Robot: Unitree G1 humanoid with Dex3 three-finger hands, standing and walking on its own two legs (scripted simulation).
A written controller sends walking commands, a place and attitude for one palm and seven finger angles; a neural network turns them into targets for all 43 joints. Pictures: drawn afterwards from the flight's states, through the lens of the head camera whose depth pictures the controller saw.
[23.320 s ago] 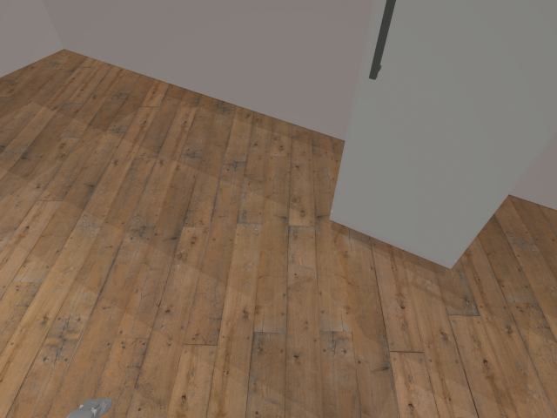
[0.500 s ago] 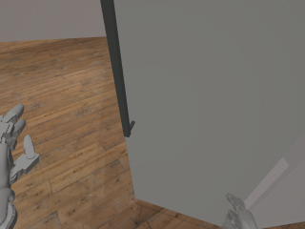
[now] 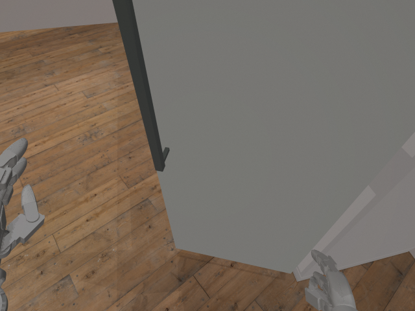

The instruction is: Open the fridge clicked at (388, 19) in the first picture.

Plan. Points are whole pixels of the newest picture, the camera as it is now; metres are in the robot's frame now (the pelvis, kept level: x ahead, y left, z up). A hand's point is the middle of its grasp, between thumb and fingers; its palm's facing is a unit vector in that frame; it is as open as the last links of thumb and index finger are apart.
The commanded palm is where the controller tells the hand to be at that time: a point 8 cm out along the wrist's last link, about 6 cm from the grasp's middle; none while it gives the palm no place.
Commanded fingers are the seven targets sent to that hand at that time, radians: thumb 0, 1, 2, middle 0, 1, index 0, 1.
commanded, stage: step back with the hand held close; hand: left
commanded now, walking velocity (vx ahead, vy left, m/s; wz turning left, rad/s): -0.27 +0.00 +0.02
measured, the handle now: (146, 80) +0.44 +0.15 +0.23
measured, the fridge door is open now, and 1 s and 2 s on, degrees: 65 65 65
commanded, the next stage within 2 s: stop stepping back and stand still in 1.06 s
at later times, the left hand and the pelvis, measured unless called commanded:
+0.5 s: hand out of the picture +0.11 +0.28 +0.16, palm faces +0.50 -0.73 -0.46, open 7.4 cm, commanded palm +0.05 +0.32 +0.17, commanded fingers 0.00 0.90 0.90 -0.20 -0.30 -0.20 -0.30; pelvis -0.07 +0.01 -0.02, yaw +4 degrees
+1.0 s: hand out of the picture +0.04 +0.29 +0.16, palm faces +0.49 -0.74 -0.46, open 7.4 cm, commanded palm -0.02 +0.32 +0.17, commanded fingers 0.00 0.90 0.90 -0.20 -0.30 -0.20 -0.30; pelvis -0.14 +0.01 -0.01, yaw +5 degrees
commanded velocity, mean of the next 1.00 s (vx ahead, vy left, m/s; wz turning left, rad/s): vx -0.34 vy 0.00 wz -0.05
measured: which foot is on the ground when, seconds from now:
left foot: down 0.00-0.84, up 0.86-0.96, down 0.98-1.00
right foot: down 0.00-0.68, up 0.70-0.78, down 0.80-1.00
